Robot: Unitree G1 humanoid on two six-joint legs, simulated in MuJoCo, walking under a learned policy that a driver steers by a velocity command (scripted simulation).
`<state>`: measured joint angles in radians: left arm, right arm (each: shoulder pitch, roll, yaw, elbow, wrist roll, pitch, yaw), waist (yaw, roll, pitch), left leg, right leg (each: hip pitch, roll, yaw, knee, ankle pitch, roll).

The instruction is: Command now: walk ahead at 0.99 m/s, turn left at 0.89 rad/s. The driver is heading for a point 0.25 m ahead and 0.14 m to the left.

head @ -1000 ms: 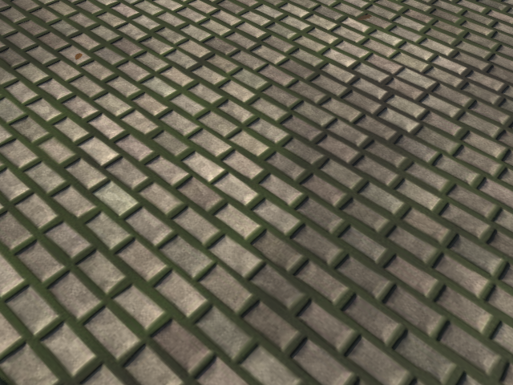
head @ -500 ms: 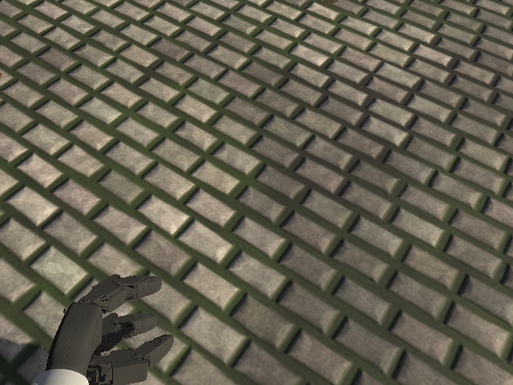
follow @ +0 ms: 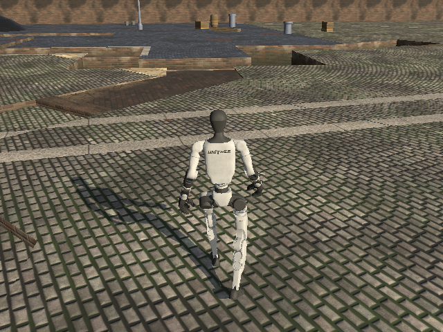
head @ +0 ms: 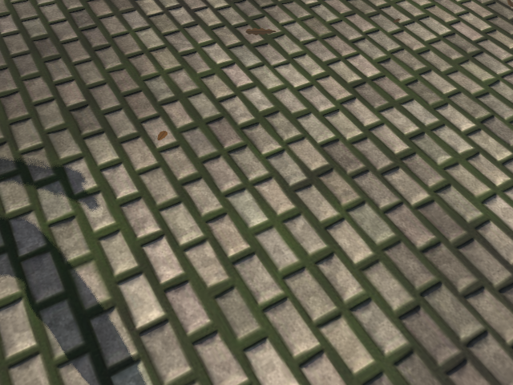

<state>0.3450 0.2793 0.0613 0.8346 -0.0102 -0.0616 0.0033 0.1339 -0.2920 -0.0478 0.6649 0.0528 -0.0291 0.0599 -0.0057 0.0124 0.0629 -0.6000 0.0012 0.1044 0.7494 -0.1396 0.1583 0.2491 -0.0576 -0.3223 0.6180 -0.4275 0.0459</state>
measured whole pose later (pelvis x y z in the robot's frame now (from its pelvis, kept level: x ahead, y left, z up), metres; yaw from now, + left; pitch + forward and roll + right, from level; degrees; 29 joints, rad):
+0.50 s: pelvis +0.37 -0.01 +0.03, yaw +16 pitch +1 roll -1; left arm 0.07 0.24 0.03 0.69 0.03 -0.12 -0.04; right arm 0.28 -0.28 -0.05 0.76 0.01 -0.01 -0.02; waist -0.03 0.00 0.08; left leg -0.26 -0.14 -0.19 1.16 -0.60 0.00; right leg -0.50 0.07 -0.03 0.51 0.02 -0.06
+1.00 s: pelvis +0.46 +0.03 +0.05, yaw +16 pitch +0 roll -1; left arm 0.15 0.23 0.02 0.85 0.01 -0.01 0.00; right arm 0.26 -0.21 -0.03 0.86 -0.02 -0.02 -0.03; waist 0.01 -0.01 0.01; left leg -0.23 0.00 -0.05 0.56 -0.32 -0.01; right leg -0.32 0.03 0.00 0.51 -0.19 -0.02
